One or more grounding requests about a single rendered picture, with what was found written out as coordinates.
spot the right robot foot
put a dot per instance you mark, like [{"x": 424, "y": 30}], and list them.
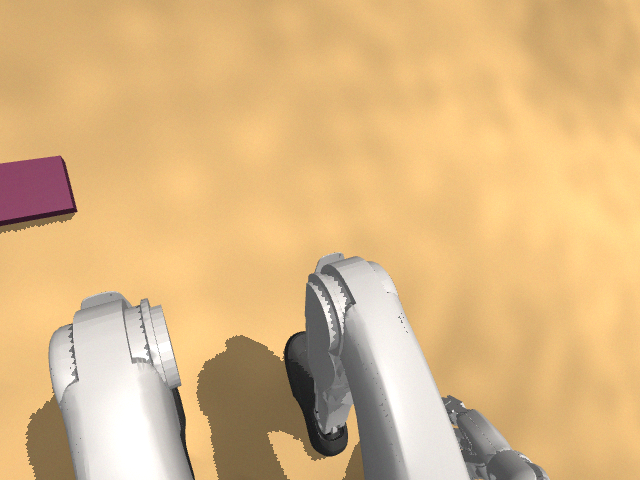
[{"x": 302, "y": 385}]

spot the small box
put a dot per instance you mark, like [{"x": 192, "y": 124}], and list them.
[{"x": 34, "y": 189}]

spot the right robot hand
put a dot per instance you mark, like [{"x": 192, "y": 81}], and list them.
[{"x": 477, "y": 436}]

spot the left robot foot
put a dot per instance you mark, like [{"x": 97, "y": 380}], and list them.
[{"x": 182, "y": 421}]

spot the right robot arm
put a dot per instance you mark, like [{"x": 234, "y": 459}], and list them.
[{"x": 514, "y": 465}]

